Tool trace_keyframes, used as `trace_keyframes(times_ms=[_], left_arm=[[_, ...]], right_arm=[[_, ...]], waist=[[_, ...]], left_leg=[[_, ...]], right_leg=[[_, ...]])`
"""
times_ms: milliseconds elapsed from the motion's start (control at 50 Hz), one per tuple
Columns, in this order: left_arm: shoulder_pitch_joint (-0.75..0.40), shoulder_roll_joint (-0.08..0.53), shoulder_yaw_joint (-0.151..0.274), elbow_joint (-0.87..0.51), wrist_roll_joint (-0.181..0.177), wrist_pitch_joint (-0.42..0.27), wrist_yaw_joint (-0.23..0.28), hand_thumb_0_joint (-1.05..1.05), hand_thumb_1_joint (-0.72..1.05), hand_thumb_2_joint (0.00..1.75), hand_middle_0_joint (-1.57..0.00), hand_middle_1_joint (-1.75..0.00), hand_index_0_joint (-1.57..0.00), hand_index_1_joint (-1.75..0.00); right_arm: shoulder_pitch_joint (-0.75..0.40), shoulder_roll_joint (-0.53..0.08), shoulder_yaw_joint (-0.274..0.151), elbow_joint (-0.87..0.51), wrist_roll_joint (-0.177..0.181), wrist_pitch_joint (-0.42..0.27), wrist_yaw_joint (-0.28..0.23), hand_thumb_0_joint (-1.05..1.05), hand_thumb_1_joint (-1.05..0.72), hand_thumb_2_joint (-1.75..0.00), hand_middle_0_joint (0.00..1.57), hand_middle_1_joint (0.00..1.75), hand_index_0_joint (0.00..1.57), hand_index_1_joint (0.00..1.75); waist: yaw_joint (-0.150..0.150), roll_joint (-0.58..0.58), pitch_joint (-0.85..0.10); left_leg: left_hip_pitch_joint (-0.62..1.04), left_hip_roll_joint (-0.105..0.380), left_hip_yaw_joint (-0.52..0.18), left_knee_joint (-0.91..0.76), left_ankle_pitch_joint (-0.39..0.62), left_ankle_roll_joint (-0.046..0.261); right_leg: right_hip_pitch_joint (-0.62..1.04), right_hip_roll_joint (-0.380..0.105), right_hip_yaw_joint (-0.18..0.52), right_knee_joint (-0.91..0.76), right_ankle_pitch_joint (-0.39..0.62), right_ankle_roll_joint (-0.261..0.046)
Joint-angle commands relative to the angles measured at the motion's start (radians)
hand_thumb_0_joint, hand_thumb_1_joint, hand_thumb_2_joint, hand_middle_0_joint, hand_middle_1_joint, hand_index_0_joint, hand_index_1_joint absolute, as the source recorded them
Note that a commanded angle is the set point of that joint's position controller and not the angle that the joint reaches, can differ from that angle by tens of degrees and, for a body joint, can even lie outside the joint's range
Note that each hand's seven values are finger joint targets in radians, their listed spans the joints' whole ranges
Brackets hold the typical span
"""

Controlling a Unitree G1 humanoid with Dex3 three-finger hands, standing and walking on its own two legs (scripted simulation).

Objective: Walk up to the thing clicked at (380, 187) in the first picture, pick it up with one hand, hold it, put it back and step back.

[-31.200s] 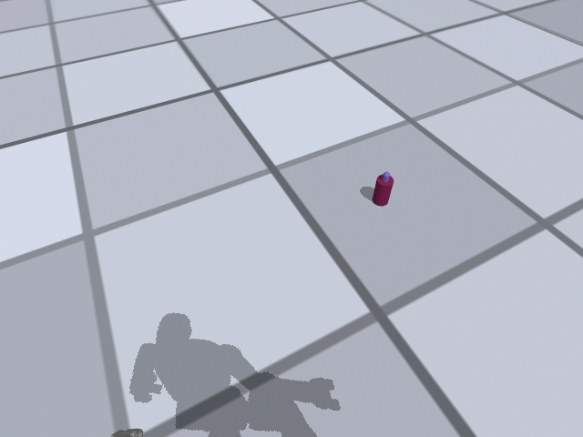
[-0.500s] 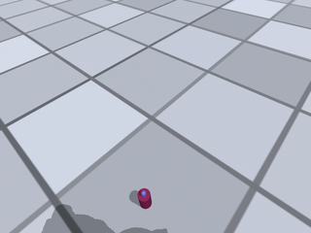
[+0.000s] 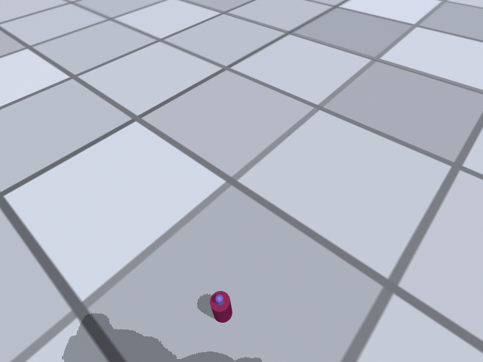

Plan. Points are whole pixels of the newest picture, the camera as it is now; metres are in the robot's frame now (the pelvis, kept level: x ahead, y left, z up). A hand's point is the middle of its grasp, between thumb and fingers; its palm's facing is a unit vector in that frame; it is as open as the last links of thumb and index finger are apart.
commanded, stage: stand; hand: left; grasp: from the side
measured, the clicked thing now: (221, 305) +0.42 +0.15 -0.69
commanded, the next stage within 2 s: step back in 0.96 s
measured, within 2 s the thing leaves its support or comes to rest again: neither
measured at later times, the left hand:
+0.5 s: hand out of the picture +0.10 +0.24 -0.15, palm faces +0.01 -0.94 -0.34, open 7.4 cm
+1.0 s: hand out of the picture +0.10 +0.24 -0.15, palm faces +0.02 -0.94 -0.34, open 7.4 cm
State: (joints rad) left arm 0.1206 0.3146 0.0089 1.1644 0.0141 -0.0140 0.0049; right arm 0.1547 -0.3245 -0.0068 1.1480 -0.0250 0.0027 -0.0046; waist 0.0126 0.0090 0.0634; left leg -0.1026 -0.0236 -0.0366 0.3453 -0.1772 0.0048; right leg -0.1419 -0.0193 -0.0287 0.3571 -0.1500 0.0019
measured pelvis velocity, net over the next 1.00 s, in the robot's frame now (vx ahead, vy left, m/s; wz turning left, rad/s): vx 0.02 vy -0.01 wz -0.01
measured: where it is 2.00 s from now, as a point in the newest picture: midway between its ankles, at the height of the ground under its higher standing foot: outside the picture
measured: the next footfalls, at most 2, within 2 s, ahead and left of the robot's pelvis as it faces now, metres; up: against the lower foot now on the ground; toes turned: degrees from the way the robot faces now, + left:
left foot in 1.26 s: -0.03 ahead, +0.15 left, +0.00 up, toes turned -2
right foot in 1.70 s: -0.08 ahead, -0.03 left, +0.00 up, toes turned -1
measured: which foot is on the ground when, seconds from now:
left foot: down 0.00-1.00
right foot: down 0.00-1.00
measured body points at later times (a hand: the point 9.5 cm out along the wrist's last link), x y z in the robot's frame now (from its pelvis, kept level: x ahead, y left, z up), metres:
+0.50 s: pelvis +0.03 +0.00 +0.00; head +0.04 -0.01 +0.45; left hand +0.10 +0.29 -0.13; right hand +0.10 -0.30 -0.14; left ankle +0.01 +0.12 -0.75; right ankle +0.03 -0.12 -0.75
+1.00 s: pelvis +0.02 -0.01 +0.00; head +0.03 -0.01 +0.45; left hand +0.10 +0.29 -0.13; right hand +0.09 -0.30 -0.14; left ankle +0.01 +0.12 -0.75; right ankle +0.03 -0.12 -0.75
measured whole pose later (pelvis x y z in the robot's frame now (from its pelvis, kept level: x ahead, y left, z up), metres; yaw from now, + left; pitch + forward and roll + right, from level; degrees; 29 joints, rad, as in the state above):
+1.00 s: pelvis +0.02 -0.01 +0.00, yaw +0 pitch -3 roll +0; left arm 0.10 0.33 0.03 1.14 0.00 -0.01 0.00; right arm 0.11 -0.34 -0.01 1.12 -0.02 0.01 0.00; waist 0.00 0.02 0.06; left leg -0.09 0.00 -0.04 0.34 -0.20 -0.01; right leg -0.13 0.00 -0.03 0.34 -0.16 -0.01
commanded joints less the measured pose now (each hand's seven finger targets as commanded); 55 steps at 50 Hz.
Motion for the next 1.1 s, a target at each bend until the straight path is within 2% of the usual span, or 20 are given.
trace_keyframes(times_ms=[0,40,80,200,320,380,480,540,620,840,920,940,980,1000,1020,1040,1060,1080], left_arm=[[-0.036,0.207,0.031,-0.044,0.003,-0.014,0.016,0.00,0.90,0.90,-0.20,-0.30,-0.20,-0.30],[-0.043,0.214,0.033,-0.045,0.003,-0.014,0.016,0.00,0.90,0.90,-0.20,-0.30,-0.20,-0.30],[-0.039,0.212,0.032,-0.043,0.002,-0.012,0.014,0.00,0.90,0.90,-0.20,-0.30,-0.20,-0.30],[-0.053,0.210,0.034,-0.048,0.000,-0.019,0.015,0.00,0.90,0.90,-0.20,-0.30,-0.20,-0.30],[-0.060,0.211,0.035,-0.046,-0.002,-0.018,0.015,0.00,0.90,0.90,-0.20,-0.30,-0.20,-0.30],[-0.054,0.210,0.037,-0.048,-0.003,-0.017,0.017,0.00,0.90,0.90,-0.20,-0.30,-0.20,-0.30],[-0.057,0.211,0.039,-0.048,-0.004,-0.018,0.018,0.00,0.90,0.90,-0.20,-0.30,-0.20,-0.30],[-0.060,0.211,0.041,-0.050,-0.004,-0.016,0.017,0.00,0.90,0.90,-0.20,-0.30,-0.20,-0.30],[-0.070,0.214,0.044,-0.049,-0.004,-0.014,0.017,0.00,0.90,0.90,-0.20,-0.30,-0.20,-0.30],[-0.071,0.220,0.044,-0.061,-0.003,-0.020,0.012,0.00,0.90,0.90,-0.20,-0.30,-0.20,-0.30],[-0.072,0.224,0.043,-0.061,-0.001,-0.017,0.012,0.00,0.90,0.90,-0.20,-0.30,-0.20,-0.30],[-0.072,0.307,0.091,-0.090,-0.017,-0.009,0.015,0.00,0.90,0.90,-0.20,-0.30,-0.20,-0.30],[-0.049,0.311,0.100,-0.117,-0.021,-0.004,0.021,0.00,0.90,0.90,-0.20,-0.30,-0.20,-0.30],[-0.042,0.321,0.105,-0.134,-0.018,-0.003,0.022,0.00,0.90,0.90,-0.20,-0.30,-0.20,-0.30],[-0.064,0.335,0.112,-0.154,-0.011,-0.002,0.024,0.00,0.90,0.90,-0.20,-0.30,-0.20,-0.30],[-0.088,0.334,0.115,-0.183,-0.005,-0.001,0.025,0.00,0.90,0.90,-0.20,-0.30,-0.20,-0.30],[-0.103,0.338,0.118,-0.209,0.007,-0.001,0.028,0.00,0.90,0.90,-0.20,-0.30,-0.20,-0.30],[-0.109,0.334,0.119,-0.230,0.013,0.001,0.029,0.00,0.90,0.90,-0.20,-0.30,-0.20,-0.30]], right_arm=[[-0.043,-0.201,-0.035,-0.060,0.006,-0.025,-0.016,0.00,-0.90,-0.90,0.20,0.30,0.20,0.30],[-0.041,-0.201,-0.036,-0.061,0.006,-0.024,-0.015,0.00,-0.90,-0.90,0.20,0.30,0.20,0.30],[-0.043,-0.200,-0.033,-0.058,0.006,-0.023,-0.015,0.00,-0.90,-0.90,0.20,0.30,0.20,0.30],[-0.043,-0.199,-0.032,-0.059,0.007,-0.030,-0.016,0.00,-0.90,-0.90,0.20,0.30,0.20,0.30],[-0.057,-0.204,-0.033,-0.058,0.008,-0.030,-0.018,0.00,-0.90,-0.90,0.20,0.30,0.20,0.30],[-0.064,-0.214,-0.035,-0.061,0.009,-0.031,-0.020,0.00,-0.90,-0.90,0.20,0.30,0.20,0.30],[-0.062,-0.206,-0.030,-0.064,0.012,-0.031,-0.021,0.00,-0.90,-0.90,0.20,0.30,0.20,0.30],[-0.072,-0.216,-0.031,-0.067,0.011,-0.033,-0.021,0.00,-0.90,-0.90,0.20,0.30,0.20,0.30],[-0.072,-0.212,-0.031,-0.070,0.009,-0.029,-0.021,0.00,-0.90,-0.90,0.20,0.30,0.20,0.30],[-0.076,-0.220,-0.034,-0.077,0.012,-0.032,-0.017,0.00,-0.90,-0.90,0.20,0.30,0.20,0.30],[-0.076,-0.216,-0.033,-0.075,0.010,-0.029,-0.016,0.00,-0.90,-0.90,0.20,0.30,0.20,0.30],[-0.106,-0.269,-0.055,-0.089,0.012,-0.009,-0.009,0.00,-0.90,-0.90,0.20,0.30,0.20,0.30],[-0.068,-0.240,-0.056,-0.109,0.020,0.003,-0.006,0.00,-0.90,-0.90,0.20,0.30,0.20,0.30],[-0.052,-0.234,-0.057,-0.115,0.022,0.007,-0.005,0.00,-0.90,-0.90,0.20,0.30,0.20,0.30],[-0.030,-0.226,-0.063,-0.120,0.022,0.014,-0.003,0.00,-0.90,-0.90,0.20,0.30,0.20,0.30],[-0.012,-0.225,-0.069,-0.127,0.020,0.023,0.000,0.00,-0.90,-0.90,0.20,0.30,0.20,0.30],[0.008,-0.232,-0.078,-0.141,0.017,0.032,0.002,0.00,-0.90,-0.90,0.20,0.30,0.20,0.30],[0.027,-0.236,-0.080,-0.153,0.018,0.039,0.005,0.00,-0.90,-0.90,0.20,0.30,0.20,0.30]], waist=[[0.002,0.004,-0.018],[0.001,-0.010,-0.023],[0.001,0.002,-0.012],[-0.004,-0.004,-0.074],[-0.006,-0.021,-0.080],[-0.003,-0.003,-0.102],[-0.005,-0.008,-0.112],[-0.004,-0.006,-0.105],[-0.005,-0.009,-0.074],[-0.006,-0.006,-0.092],[-0.007,-0.012,-0.058],[-0.009,-0.041,0.053],[-0.014,-0.067,0.014],[-0.017,-0.095,-0.020],[-0.025,-0.138,-0.052],[-0.024,-0.167,-0.078],[-0.026,-0.181,-0.100],[-0.033,-0.172,-0.110]], left_leg=[[-0.079,0.120,-0.105,-0.096,-0.036,0.020],[-0.075,0.121,-0.104,-0.097,-0.027,0.020],[-0.087,0.120,-0.107,-0.101,-0.063,0.019],[-0.032,0.128,-0.093,-0.082,0.082,0.020],[0.001,0.133,-0.086,-0.080,0.135,0.015],[0.016,0.138,-0.082,-0.074,0.197,0.016],[0.029,0.142,-0.075,-0.071,0.244,0.019],[0.038,0.144,-0.075,-0.070,0.255,0.016],[0.014,0.142,-0.079,-0.088,0.167,0.012],[0.017,0.145,-0.078,-0.089,0.162,0.015],[0.000,0.141,-0.081,-0.101,0.082,0.011],[-0.097,0.112,-0.075,0.023,0.190,0.033],[-0.104,0.059,-0.028,0.139,0.128,0.026],[-0.097,0.027,-0.006,0.214,0.071,0.021],[-0.118,-0.005,0.018,0.312,-0.061,0.015],[-0.137,-0.027,0.007,0.433,-0.247,0.017],[-0.155,-0.026,-0.019,0.549,-0.344,0.026],[-0.161,-0.005,-0.061,0.577,-0.363,0.036]], right_leg=[[0.032,-0.102,0.111,-0.076,-0.050,-0.018],[0.034,-0.106,0.113,-0.080,-0.064,-0.021],[0.027,-0.100,0.111,-0.079,-0.070,-0.019],[0.071,-0.114,0.112,-0.069,0.083,-0.020],[0.073,-0.113,0.108,-0.072,0.124,-0.016],[0.097,-0.118,0.103,-0.060,0.197,-0.019],[0.114,-0.120,0.098,-0.052,0.248,-0.018],[0.101,-0.116,0.098,-0.056,0.246,-0.017],[0.091,-0.114,0.102,-0.071,0.164,-0.015],[0.101,-0.115,0.106,-0.080,0.163,-0.020],[0.067,-0.109,0.108,-0.094,0.089,-0.020],[-0.006,-0.114,0.134,-0.028,0.252,-0.033],[-0.013,-0.166,0.177,-0.037,0.286,-0.091],[-0.028,-0.211,0.226,-0.055,0.301,-0.133],[-0.025,-0.271,0.271,-0.069,0.308,-0.190],[-0.042,-0.323,0.311,-0.069,0.309,-0.237],[-0.062,-0.362,0.333,-0.056,0.308,-0.277],[-0.076,-0.365,0.316,-0.026,0.324,-0.280]])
